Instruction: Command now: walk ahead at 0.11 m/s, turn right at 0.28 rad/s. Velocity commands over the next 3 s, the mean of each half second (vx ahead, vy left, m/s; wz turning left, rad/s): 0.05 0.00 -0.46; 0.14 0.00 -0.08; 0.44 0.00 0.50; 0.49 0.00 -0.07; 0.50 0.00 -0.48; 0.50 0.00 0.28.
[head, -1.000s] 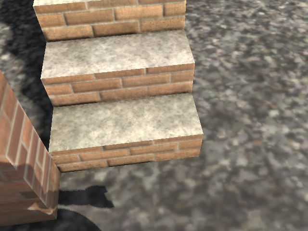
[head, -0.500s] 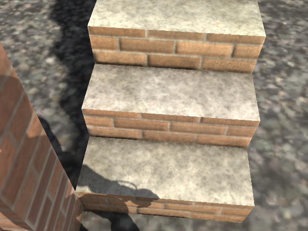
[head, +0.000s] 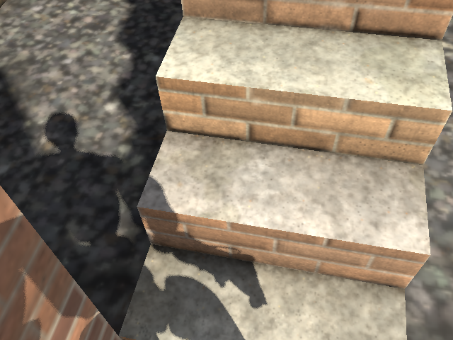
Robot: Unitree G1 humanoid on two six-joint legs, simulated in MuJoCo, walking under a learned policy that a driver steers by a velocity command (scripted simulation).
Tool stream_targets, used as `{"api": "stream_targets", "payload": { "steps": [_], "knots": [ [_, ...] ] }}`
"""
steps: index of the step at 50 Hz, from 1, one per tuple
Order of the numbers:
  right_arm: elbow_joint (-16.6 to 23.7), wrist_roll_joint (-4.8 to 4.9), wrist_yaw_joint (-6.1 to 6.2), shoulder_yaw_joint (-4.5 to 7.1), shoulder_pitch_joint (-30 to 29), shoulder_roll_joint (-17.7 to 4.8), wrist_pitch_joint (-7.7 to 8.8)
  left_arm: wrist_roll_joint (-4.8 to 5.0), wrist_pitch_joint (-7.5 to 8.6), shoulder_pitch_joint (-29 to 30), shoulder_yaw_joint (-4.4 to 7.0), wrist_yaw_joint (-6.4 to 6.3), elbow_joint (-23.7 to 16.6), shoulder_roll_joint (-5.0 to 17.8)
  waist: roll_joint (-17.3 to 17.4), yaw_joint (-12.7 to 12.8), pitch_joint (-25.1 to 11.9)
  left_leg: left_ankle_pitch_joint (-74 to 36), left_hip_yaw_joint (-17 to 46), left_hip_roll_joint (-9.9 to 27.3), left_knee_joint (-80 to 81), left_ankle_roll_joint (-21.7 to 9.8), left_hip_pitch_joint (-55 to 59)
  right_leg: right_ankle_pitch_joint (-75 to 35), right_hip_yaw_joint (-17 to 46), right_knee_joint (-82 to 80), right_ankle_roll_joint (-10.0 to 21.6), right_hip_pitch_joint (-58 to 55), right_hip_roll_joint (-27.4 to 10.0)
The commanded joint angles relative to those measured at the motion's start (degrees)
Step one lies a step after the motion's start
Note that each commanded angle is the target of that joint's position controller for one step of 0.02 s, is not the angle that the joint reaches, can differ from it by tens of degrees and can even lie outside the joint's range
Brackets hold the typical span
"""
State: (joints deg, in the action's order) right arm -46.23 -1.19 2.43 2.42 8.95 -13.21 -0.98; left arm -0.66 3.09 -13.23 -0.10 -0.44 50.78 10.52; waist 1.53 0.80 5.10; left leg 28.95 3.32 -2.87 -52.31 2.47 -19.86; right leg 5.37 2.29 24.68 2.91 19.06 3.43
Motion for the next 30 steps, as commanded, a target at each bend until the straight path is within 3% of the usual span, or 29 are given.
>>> {"api": "stream_targets", "payload": {
  "steps": [1, 3, 5, 8, 10, 11, 12, 13, 14, 15, 16, 17, 19, 21, 24, 25, 27, 28, 29, 30],
  "knots": [
    [1.1, 0.13, 0.96, 1.45, 8.4, -4.8, -1.41, 0.08, -1.28, -3.3, 4.08, 0.06, -1.9, 11.5, -8.5, -1.7, -10.1, -0.3, -1.1, 0.5, -0.8, 0.2, 0.8, -24.3, 16.2, -5.5, 9.5, -8.2, -13.9],
    [2.1, -0.09, 1.26, 1.32, 6.9, -4.6, -1.71, 0.21, -2.74, -3.1, 4.64, -0.10, -2.4, 10.8, -9.7, -0.6, -10.2, 0.2, -1.4, 1.0, 0.1, -0.6, 1.1, -8.0, 18.1, -7.8, 9.4, -6.6, -12.8],
    [3.1, 0.33, 0.89, 1.41, 5.2, -4.6, -1.57, -0.23, -3.56, -2.8, 5.25, -0.29, -2.4, 11.3, -10.9, -0.2, -8.2, -0.8, -1.7, 0.5, 3.5, -0.9, 1.7, 4.8, 19.9, -10.2, 8.8, -3.9, -11.0],
    [2.7, 0.73, 1.27, 1.42, 8.1, -4.3, -0.99, -0.81, -5.30, -2.4, 5.99, 0.05, -2.9, 11.8, -10.8, -0.8, -7.5, 0.1, -2.2, -1.1, 12.5, -2.2, 5.8, 8.1, 23.7, -10.9, 7.5, -2.8, -10.7],
    [1.3, 1.02, 1.67, 1.69, 13.0, -4.6, -0.03, -0.04, -6.24, -0.8, 6.42, 0.12, -3.6, 12.1, -9.9, -3.0, -7.0, -7.6, -2.3, -1.1, 26.6, -3.6, 13.0, 10.8, 24.3, -9.2, 4.5, 0.2, -8.8],
    [1.4, 3.38, 0.76, 2.76, 10.0, -8.2, 0.91, 4.61, -5.59, 4.8, 6.70, -2.63, -7.0, 12.7, -6.9, -3.7, -7.8, -15.2, 1.8, 4.0, 34.0, -3.2, 15.5, 18.4, 22.9, -5.2, 2.3, 2.5, -5.9],
    [2.3, 1.31, 0.53, 3.73, 8.9, -13.1, 1.06, 4.43, -5.30, 3.2, 6.53, -3.69, -7.6, 10.7, 6.4, -2.0, -8.5, -13.4, 15.3, 17.4, 37.1, -8.3, 19.4, 23.4, 12.3, 12.8, -1.3, 13.3, 1.5],
    [4.7, -2.33, -0.35, 3.95, 2.6, -14.7, 1.72, 3.49, -4.55, 0.4, 7.55, -4.32, -7.6, 13.2, 14.8, -0.9, -6.4, -22.8, 26.2, 30.0, 41.0, -16.2, 5.5, 29.9, 5.3, 34.1, -4.2, 14.4, 5.4],
    [6.4, -2.49, -0.21, 2.60, -2.4, -10.4, 2.64, 2.69, -4.61, -3.9, 8.69, -4.09, -6.4, 16.0, 10.9, 2.3, -5.0, -24.3, 23.1, 28.2, 41.4, -17.0, 0.5, 28.6, 8.2, 46.6, -5.0, 11.5, 2.7],
    [7.3, -0.68, -0.20, 1.97, -7.3, -8.0, 3.48, 2.12, -4.95, -6.4, 9.13, -3.55, -5.6, 16.0, 5.8, 4.7, -2.4, -22.6, 14.2, 22.1, 39.3, -13.1, 0.2, 23.0, 8.9, 48.7, -5.2, 12.5, 2.1],
    [8.0, 0.70, -0.09, 1.73, -8.6, -7.5, 3.94, 1.67, -5.27, -6.2, 9.04, -3.66, -5.4, 14.4, 3.7, 5.0, -1.1, -20.8, 9.3, 17.7, 37.7, -10.1, 3.3, 18.2, 8.5, 49.0, -5.9, 15.1, 1.5],
    [7.6, 1.33, 0.25, 1.55, -6.8, -7.3, 4.04, 1.43, -5.39, -5.7, 8.70, -3.59, -5.8, 13.0, 3.1, 3.6, -0.9, -24.9, 6.6, 16.5, 36.6, -10.1, 6.5, 15.5, 8.1, 50.5, -7.1, 17.3, 1.4],
    [6.3, 1.19, 0.85, 1.56, -0.9, -8.0, 3.74, 2.02, -5.00, -2.8, 8.08, -3.02, -8.3, 11.2, 3.8, 0.8, -2.0, -34.7, 2.3, 14.8, 35.1, -11.5, 12.9, 12.0, 5.9, 46.7, -9.3, 19.3, 0.5],
    [5.9, 0.66, 1.02, 1.99, 3.1, -9.2, 3.16, 2.56, -5.01, 1.7, 7.38, -2.58, -11.8, 10.7, 5.4, -1.8, -3.5, -41.6, 1.8, 16.0, 34.2, -12.9, 19.4, 11.6, 4.1, 41.3, -10.8, 21.1, -0.7],
    [7.0, 0.09, 0.57, 2.85, 2.9, -11.7, 2.37, 2.20, -5.36, 4.4, 6.57, -1.65, -15.7, 10.5, 6.1, -2.6, -5.1, -43.0, 1.5, 18.9, 34.6, -14.7, 21.3, 14.0, 2.4, 35.9, -11.4, 19.1, -3.3],
    [6.5, 0.48, 0.34, 3.16, 2.1, -12.8, 2.41, 1.66, -5.10, 5.0, 5.94, -1.25, -16.7, 9.4, 5.7, -2.1, -6.1, -45.0, 1.9, 20.1, 34.5, -15.2, 20.8, 15.2, 2.1, 33.4, -11.2, 17.1, -4.4],
    [7.3, 0.52, -0.18, 3.64, 0.2, -13.7, 2.37, 1.53, -5.18, 5.4, 5.56, -0.53, -18.3, 9.6, 6.1, -1.9, -7.0, -46.1, -0.6, 20.6, 34.3, -15.3, 19.6, 16.1, 0.4, 29.8, -10.3, 13.6, -5.5],
    [7.4, 0.90, -0.48, 3.73, -1.6, -14.2, 1.96, 1.38, -5.29, 5.0, 5.03, 0.34, -18.9, 8.7, 7.4, -1.6, -7.7, -49.9, -1.5, 22.1, 34.2, -16.8, 18.7, 15.1, 0.0, 27.9, -9.7, 11.4, -6.8],
    [7.4, 0.93, -0.64, 4.02, -1.9, -14.6, 1.72, 1.45, -5.34, 5.1, 4.99, 0.82, -19.5, 9.2, 6.8, -1.9, -8.5, -51.4, -2.6, 22.2, 34.0, -16.9, 17.8, 15.3, -1.2, 25.9, -9.0, 8.8, -6.7],
    [7.3, 0.84, -0.93, 4.22, -2.0, -14.8, 1.48, 1.59, -5.06, 6.2, 5.08, 0.89, -20.2, 9.7, 8.9, -2.2, -9.7, -51.0, -3.9, 21.9, 33.7, -16.6, 18.4, 15.0, -3.3, 23.0, -7.9, 7.8, -5.9]
  ]
}}
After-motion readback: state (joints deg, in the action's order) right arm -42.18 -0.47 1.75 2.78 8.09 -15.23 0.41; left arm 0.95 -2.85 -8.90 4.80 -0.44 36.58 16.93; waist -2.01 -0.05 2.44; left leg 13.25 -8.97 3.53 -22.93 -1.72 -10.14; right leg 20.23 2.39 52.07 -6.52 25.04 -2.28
